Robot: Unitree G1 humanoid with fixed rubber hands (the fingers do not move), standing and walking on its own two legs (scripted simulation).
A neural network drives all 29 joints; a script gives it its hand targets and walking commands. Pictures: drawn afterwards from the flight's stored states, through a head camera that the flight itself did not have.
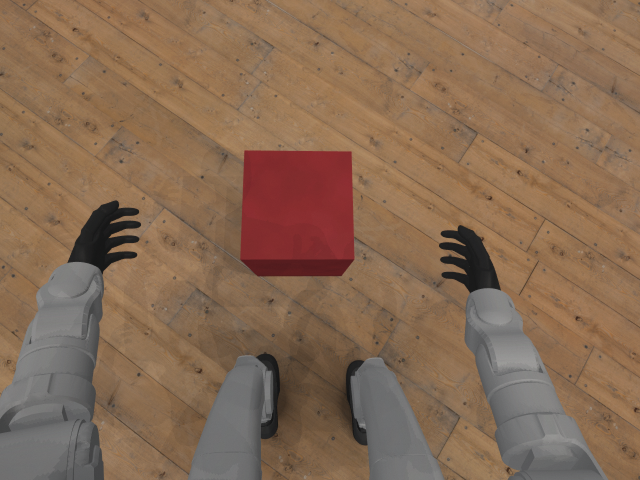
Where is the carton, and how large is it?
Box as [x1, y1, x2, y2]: [240, 150, 354, 275]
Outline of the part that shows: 244,150 240,259 257,275 341,275 354,258 351,151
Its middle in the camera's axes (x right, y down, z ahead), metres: -0.05 -0.04 +0.97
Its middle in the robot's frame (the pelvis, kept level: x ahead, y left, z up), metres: +0.53 +0.05 -0.55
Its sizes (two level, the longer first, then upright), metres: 0.242 0.236 0.297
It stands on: the floor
